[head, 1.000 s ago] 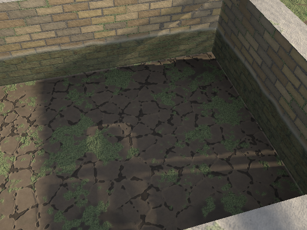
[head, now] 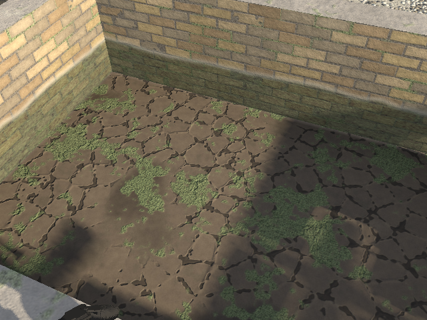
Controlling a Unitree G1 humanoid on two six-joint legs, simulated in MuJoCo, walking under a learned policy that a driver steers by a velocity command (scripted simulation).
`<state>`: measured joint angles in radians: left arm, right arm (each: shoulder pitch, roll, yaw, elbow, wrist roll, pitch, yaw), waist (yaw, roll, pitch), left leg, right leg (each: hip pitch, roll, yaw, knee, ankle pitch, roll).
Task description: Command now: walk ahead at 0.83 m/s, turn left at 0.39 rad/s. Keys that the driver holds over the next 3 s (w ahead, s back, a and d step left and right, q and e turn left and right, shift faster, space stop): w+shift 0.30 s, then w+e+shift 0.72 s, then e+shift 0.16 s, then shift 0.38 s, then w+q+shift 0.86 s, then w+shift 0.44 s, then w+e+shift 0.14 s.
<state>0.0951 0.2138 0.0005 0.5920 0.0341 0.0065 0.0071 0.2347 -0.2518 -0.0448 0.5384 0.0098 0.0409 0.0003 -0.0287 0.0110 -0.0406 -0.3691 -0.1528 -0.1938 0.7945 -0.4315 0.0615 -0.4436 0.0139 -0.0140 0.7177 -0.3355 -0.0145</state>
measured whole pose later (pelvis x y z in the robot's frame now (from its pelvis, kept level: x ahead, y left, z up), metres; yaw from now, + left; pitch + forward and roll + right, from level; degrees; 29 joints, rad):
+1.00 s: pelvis +0.12 +0.10 -0.01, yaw -25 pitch +1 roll -1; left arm 0.01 0.20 -0.02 0.52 0.01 0.09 0.00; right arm 0.01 -0.21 0.02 0.53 -0.03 0.03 -0.03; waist 0.04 0.03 0.05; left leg -0.50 -0.01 -0.06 0.90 -0.34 -0.09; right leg -0.53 0.18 0.13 0.79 -0.26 -0.06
